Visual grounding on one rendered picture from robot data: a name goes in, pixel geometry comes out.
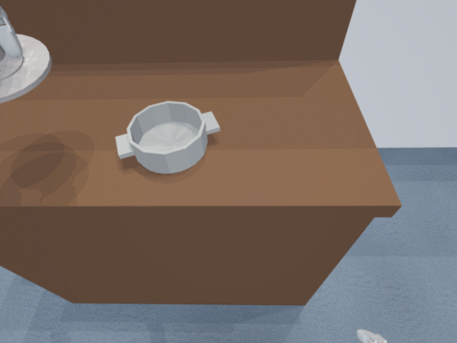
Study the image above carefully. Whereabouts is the lid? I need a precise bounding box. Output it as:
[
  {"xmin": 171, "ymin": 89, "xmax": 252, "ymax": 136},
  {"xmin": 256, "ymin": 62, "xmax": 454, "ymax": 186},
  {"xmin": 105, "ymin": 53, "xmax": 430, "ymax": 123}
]
[{"xmin": 0, "ymin": 34, "xmax": 52, "ymax": 104}]

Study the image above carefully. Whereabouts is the left robot hand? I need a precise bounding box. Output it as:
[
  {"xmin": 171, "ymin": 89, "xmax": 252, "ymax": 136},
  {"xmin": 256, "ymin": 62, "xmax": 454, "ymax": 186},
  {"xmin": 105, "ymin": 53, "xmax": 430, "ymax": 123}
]
[{"xmin": 0, "ymin": 6, "xmax": 23, "ymax": 58}]

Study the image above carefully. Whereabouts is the pot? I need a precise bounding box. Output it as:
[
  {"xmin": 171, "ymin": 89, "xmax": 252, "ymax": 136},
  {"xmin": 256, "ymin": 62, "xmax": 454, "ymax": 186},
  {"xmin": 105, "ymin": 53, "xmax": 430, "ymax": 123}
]
[{"xmin": 115, "ymin": 101, "xmax": 220, "ymax": 174}]

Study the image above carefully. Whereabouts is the table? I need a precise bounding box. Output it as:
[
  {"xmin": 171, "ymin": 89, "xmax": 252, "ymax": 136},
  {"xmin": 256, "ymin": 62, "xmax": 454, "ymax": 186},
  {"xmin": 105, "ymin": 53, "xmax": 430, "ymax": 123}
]
[{"xmin": 0, "ymin": 0, "xmax": 402, "ymax": 305}]

